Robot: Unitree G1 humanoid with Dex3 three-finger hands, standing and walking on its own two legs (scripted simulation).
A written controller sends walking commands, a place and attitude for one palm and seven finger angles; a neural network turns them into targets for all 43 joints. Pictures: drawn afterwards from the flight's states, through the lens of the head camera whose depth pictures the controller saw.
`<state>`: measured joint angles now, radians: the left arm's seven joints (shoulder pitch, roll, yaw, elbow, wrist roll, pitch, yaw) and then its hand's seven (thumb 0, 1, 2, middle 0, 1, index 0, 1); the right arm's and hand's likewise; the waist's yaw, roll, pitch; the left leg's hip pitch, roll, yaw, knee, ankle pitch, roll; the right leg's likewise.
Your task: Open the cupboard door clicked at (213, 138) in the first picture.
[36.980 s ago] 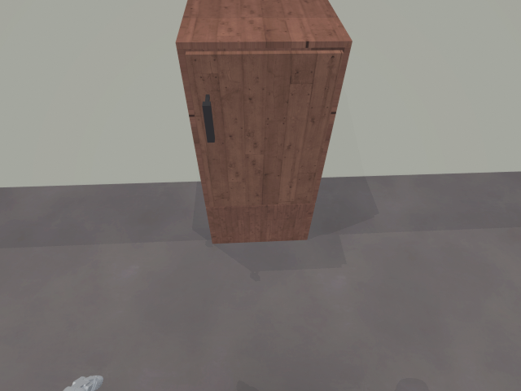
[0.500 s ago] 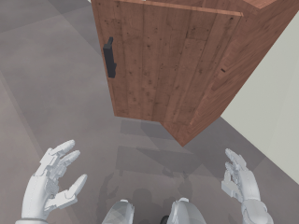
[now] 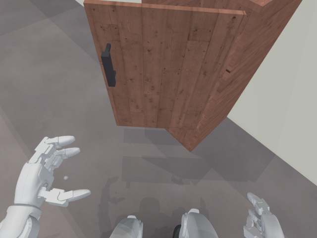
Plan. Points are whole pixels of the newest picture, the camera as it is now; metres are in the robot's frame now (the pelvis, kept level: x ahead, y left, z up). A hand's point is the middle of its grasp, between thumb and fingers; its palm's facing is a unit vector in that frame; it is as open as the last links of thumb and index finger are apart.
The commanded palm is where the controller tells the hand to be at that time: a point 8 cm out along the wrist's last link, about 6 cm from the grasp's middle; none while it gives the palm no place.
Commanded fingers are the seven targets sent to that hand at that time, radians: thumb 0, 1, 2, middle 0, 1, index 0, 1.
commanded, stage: raise the hand with hooked fingers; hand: left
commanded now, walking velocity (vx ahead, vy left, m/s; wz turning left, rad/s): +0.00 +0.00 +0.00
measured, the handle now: (110, 65) +0.58 +0.18 +0.04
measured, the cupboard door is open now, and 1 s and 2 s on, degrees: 44 44 44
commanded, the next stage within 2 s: move the hooked fingers beside the handle in 1.06 s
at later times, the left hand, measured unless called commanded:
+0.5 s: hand (48, 150) +0.29 +0.27 +0.05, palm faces +0.03 -1.00 -0.06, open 13.9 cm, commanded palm +0.27 +0.31 +0.06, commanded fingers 0.00 -0.50 0.30 -0.30 -1.20 -0.30 -1.20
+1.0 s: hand (49, 147) +0.30 +0.27 +0.05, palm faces +0.02 -1.00 -0.05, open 14.0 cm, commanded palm +0.27 +0.31 +0.06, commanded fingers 0.00 -0.50 0.30 -0.30 -1.20 -0.30 -1.20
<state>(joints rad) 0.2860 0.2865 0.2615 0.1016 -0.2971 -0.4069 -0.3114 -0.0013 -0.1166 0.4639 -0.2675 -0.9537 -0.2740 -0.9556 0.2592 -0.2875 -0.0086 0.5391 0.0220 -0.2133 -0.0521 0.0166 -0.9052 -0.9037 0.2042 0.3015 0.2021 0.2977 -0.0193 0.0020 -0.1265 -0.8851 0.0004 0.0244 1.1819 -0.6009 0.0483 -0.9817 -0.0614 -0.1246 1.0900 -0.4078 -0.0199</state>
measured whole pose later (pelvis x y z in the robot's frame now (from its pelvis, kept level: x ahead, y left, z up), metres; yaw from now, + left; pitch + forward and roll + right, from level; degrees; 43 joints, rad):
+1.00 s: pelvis +0.01 -0.01 +0.01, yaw -1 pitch +17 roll -2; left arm 0.01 0.40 0.45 0.41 -0.36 -0.38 -0.50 -0.02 -0.50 0.30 -0.30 -1.20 -0.30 -1.20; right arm 0.28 -0.28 0.03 0.54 0.02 -0.18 -0.04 0.01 -0.91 -0.90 0.20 0.30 0.20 0.30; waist -0.03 0.00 -0.11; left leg -0.82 0.01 0.02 1.10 -0.58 0.04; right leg -0.92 -0.04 -0.12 1.01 -0.38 -0.03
